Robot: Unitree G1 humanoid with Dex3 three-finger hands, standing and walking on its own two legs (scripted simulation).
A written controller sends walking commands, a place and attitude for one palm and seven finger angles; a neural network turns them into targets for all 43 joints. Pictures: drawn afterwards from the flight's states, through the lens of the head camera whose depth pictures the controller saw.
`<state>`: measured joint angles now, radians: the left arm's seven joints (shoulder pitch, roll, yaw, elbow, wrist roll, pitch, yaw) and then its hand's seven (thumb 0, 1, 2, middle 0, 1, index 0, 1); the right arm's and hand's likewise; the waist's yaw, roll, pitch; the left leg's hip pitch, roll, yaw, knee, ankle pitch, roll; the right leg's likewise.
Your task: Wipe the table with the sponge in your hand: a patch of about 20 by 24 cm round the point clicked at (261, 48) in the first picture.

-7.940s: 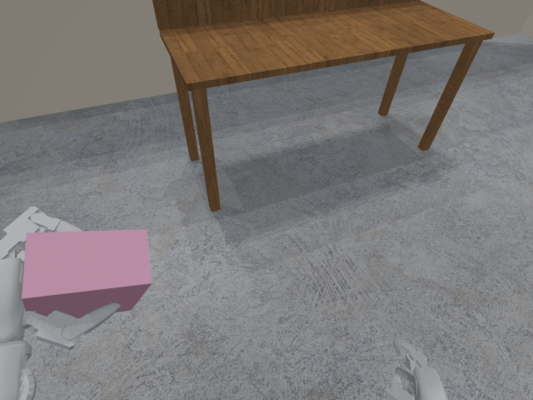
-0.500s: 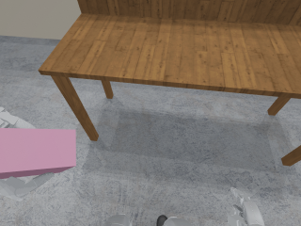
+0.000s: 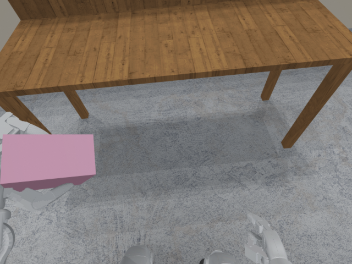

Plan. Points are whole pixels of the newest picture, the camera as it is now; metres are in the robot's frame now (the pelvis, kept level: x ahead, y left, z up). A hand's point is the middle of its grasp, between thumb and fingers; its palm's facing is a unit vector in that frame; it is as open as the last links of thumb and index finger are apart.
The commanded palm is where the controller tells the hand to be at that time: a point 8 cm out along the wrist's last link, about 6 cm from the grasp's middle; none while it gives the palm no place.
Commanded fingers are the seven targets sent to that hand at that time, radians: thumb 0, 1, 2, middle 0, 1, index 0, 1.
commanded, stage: turn to face it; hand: left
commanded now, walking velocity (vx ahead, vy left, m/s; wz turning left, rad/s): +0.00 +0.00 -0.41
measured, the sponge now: (62, 163) +0.25 +0.21 +0.16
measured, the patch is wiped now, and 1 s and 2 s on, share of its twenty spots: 0.00 0.00 0.00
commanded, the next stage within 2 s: take the last steps up to it in 0.44 s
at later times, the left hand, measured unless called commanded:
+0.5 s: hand (57, 195) +0.19 +0.18 +0.18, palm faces +0.26 -0.86 -0.44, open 10.6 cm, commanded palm +0.15 +0.22 +0.20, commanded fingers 0.00 0.10 1.30 -1.20 -1.60 -1.20 -1.60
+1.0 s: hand (52, 218) +0.16 +0.17 +0.19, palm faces +0.24 -0.87 -0.44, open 10.6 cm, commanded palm +0.12 +0.22 +0.20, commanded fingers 0.00 0.10 1.30 -1.20 -1.60 -1.20 -1.60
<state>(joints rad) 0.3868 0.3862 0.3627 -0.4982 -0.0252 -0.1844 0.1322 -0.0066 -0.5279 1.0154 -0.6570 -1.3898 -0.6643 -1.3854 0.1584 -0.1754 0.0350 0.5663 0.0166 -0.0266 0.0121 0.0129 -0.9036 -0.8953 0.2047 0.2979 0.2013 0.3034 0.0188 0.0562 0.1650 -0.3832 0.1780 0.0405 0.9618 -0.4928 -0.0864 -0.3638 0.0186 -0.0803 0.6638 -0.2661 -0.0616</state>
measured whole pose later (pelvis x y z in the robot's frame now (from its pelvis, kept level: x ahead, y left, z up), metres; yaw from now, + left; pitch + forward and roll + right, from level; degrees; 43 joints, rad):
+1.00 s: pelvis -0.09 -0.02 +0.02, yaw -10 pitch -1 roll +2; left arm 0.51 0.37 0.35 -0.50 -0.01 -0.23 0.16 -0.01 -0.53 1.02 -0.66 -1.39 -0.66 -1.39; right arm 0.26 -0.28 -0.05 0.62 -0.01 -0.06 -0.07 0.02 -0.91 -0.90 0.20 0.30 0.20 0.30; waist -0.01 -0.03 0.03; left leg -0.21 0.03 0.11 0.46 -0.28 0.02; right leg -0.33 -0.04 -0.08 0.56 -0.25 -0.03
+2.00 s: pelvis +0.08 +0.03 +0.02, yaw -9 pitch +0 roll +2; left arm 0.47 0.34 0.35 -0.44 -0.01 -0.23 0.13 -0.01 -0.53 1.02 -0.66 -1.39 -0.67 -1.39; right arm 0.18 -0.22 -0.01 0.68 0.00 -0.05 -0.04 0.02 -0.91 -0.90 0.20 0.30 0.20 0.30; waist 0.00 0.03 0.09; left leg -0.53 0.06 0.06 1.16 -0.35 -0.03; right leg -0.26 -0.08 -0.19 0.57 -0.31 -0.04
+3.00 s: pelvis +0.27 +0.12 +0.01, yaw -9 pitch +0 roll +1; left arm 0.42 0.44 0.41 -0.52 -0.01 -0.26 0.15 -0.01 -0.53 1.02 -0.66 -1.39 -0.67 -1.39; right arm 0.16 -0.20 -0.05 0.59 0.01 -0.07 -0.05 0.01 -0.91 -0.90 0.20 0.30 0.19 0.30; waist 0.00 -0.05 0.09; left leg -0.36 0.06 0.17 0.60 -0.23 0.03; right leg -0.40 -0.10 -0.08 1.08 -0.56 0.03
